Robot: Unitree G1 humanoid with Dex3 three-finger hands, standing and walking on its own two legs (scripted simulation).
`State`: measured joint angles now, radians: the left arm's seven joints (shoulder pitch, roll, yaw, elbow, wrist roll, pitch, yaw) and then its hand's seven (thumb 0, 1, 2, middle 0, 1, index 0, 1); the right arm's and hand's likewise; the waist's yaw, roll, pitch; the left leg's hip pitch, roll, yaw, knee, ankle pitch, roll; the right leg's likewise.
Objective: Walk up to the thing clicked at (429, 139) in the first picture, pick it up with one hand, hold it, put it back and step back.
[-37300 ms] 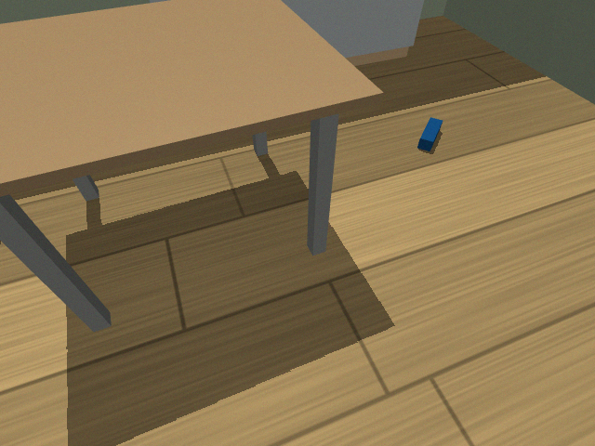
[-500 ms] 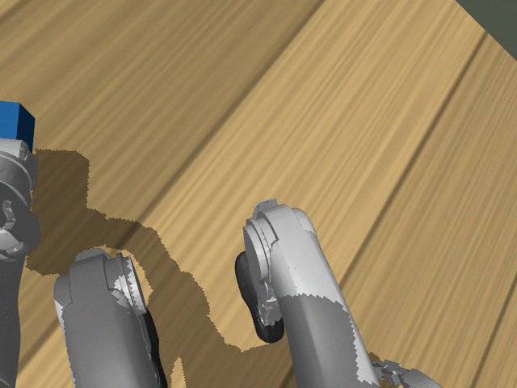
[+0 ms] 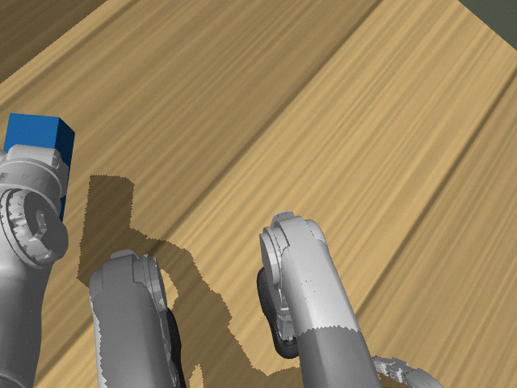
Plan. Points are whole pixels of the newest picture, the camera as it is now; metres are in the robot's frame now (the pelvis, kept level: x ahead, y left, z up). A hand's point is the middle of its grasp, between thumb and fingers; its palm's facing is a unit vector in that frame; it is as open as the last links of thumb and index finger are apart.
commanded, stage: lift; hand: left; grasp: from above
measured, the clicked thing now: (34, 188) +0.46 +0.28 -0.19
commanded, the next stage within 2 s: hold in 1.66 s
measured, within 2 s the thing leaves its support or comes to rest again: neither
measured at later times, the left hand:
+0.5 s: hand out of the picture +0.43 +0.26 -0.02, palm faces +0.02 -0.47 -0.88, open 10.3 cm
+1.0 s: hand out of the picture +0.37 +0.24 +0.17, palm faces -0.05 -0.46 -0.89, open 10.3 cm
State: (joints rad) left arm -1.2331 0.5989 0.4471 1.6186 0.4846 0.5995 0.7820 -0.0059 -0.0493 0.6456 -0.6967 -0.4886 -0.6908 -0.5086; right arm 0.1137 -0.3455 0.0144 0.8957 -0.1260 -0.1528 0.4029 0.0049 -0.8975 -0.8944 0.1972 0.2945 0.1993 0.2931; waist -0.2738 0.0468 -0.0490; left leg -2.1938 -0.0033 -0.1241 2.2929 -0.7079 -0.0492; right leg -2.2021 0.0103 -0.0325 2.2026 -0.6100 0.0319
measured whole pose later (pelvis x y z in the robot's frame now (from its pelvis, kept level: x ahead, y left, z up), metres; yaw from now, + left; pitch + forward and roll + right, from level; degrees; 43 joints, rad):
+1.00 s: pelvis +0.03 -0.02 +0.24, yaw +3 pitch +24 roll +0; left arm -0.80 0.25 0.20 1.22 0.40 0.87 0.65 -0.01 -0.06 0.69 -0.63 -0.61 -0.62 -0.63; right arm 0.19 -0.28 -0.02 0.85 0.03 -0.15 0.10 0.01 -0.89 -0.90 0.20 0.30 0.20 0.29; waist -0.12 0.03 -0.25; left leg -1.30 0.06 -0.06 1.49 -0.60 -0.07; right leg -1.34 0.03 -0.02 1.47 -0.54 -0.02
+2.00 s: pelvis +0.10 -0.01 +0.36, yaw +3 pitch +14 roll +0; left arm -0.73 0.14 0.13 1.12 0.34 0.98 0.67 -0.01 0.03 0.52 -0.67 -0.51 -0.66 -0.54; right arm 0.16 -0.27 -0.05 0.86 -0.03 -0.13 0.17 0.01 -0.90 -0.90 0.20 0.30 0.20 0.29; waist -0.05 0.05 -0.15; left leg -0.69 0.05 -0.02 0.91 -0.47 -0.05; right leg -0.72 0.01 0.00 0.91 -0.44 0.00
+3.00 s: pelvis +0.08 -0.01 +0.37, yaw +3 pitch +8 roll +0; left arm -0.73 0.13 0.09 1.08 0.32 1.06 0.70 -0.01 0.04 0.49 -0.70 -0.44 -0.69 -0.47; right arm 0.13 -0.27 -0.01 0.86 -0.03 -0.11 0.16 0.01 -0.90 -0.90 0.20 0.30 0.20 0.29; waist -0.05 0.05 -0.13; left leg -0.54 0.04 -0.02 0.79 -0.39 -0.05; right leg -0.58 0.01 0.01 0.79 -0.36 -0.01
